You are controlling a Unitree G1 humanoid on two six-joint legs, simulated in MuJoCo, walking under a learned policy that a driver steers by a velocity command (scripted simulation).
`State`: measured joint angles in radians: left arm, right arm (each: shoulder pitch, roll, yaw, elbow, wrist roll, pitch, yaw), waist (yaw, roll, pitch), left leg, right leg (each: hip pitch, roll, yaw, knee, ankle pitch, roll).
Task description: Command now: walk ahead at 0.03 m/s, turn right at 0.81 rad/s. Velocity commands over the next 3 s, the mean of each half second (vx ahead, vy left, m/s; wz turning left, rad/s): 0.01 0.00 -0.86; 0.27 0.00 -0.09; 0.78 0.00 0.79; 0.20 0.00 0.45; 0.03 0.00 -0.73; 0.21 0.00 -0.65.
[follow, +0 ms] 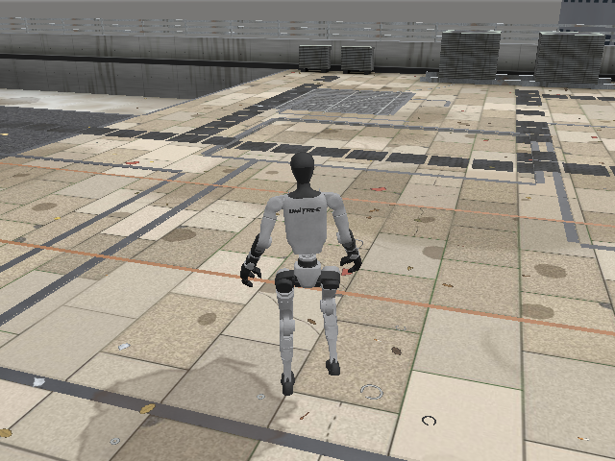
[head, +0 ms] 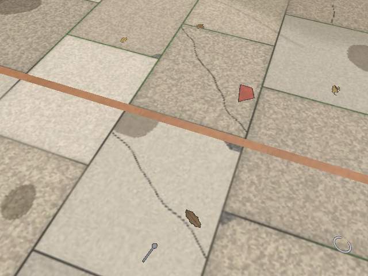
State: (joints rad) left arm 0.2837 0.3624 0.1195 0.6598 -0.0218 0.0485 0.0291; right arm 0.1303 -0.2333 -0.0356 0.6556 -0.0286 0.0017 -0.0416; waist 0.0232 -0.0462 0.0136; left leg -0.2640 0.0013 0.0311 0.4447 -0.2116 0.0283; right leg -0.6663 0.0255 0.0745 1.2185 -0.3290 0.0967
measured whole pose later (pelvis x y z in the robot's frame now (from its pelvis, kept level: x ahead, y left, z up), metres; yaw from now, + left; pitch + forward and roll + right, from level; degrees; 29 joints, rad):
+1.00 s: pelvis +0.08 -0.09 +0.00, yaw -26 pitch +4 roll -2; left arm 0.17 0.28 0.05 0.64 0.03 -0.04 -0.03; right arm 0.44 -0.27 -0.08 0.75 -0.01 -0.01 0.01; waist -0.07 -0.01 -0.06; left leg -0.22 0.01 -0.17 0.42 -0.28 0.03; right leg -0.38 0.02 0.02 0.60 -0.33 0.04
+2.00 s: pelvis +0.59 -0.14 -0.02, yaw +13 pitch +2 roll +0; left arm 0.16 0.27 0.03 0.65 0.01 -0.09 -0.03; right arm 0.18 -0.27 -0.04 0.70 -0.01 0.01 -0.06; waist -0.01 -0.02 0.00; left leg -0.24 -0.19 -0.12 0.73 -0.39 0.09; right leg -0.49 0.05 0.01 0.56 -0.13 -0.04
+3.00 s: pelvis +0.70 -0.16 +0.00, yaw -32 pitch +2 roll +1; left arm 0.38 0.26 0.04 0.67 0.01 -0.04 -0.02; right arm 0.23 -0.33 -0.08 0.76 -0.03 -0.05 0.05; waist 0.00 0.04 -0.03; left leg -0.62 0.10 0.02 1.10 -0.22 0.01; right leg -0.13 0.02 -0.01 0.40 -0.31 -0.05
